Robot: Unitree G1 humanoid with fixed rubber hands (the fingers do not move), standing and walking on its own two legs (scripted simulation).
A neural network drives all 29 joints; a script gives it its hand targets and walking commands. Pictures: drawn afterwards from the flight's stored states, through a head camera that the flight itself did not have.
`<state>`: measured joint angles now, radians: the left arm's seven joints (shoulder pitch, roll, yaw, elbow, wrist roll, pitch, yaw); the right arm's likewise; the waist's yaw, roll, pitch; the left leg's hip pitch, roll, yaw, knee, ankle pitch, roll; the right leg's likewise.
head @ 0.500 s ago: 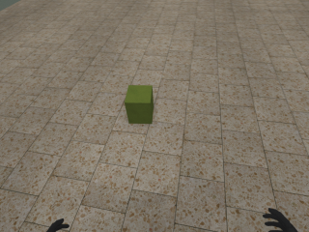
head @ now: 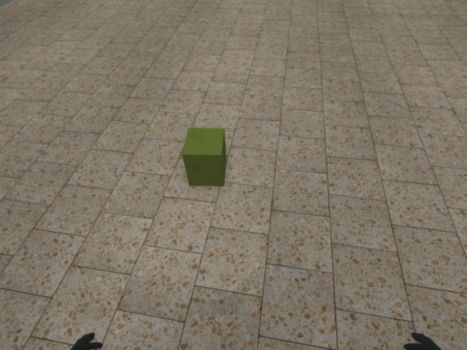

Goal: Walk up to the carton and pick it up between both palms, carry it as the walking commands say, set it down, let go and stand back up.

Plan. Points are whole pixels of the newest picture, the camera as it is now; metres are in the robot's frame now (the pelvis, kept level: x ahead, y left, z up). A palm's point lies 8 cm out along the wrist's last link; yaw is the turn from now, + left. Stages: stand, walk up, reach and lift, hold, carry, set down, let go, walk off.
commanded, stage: stand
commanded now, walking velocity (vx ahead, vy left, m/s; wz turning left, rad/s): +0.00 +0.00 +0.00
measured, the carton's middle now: (206, 157) +1.18 +0.17 -0.66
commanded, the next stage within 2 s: walk up in 0.26 s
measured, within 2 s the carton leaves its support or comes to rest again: neither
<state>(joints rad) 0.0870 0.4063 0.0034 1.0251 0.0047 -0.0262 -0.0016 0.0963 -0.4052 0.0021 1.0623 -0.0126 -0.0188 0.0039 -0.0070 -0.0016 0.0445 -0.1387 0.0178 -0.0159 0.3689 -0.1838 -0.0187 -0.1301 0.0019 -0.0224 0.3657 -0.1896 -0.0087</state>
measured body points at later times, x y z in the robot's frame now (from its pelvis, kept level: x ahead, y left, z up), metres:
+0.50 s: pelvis +0.01 +0.00 +0.00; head +0.00 +0.00 +0.45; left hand +0.11 +0.32 -0.11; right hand +0.12 -0.32 -0.12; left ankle +0.01 +0.13 -0.73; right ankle +0.01 -0.11 -0.75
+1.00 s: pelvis +0.15 +0.07 +0.00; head +0.16 +0.10 +0.45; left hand +0.25 +0.33 -0.14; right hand +0.12 -0.20 -0.12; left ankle +0.08 +0.17 -0.75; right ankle +0.25 -0.08 -0.67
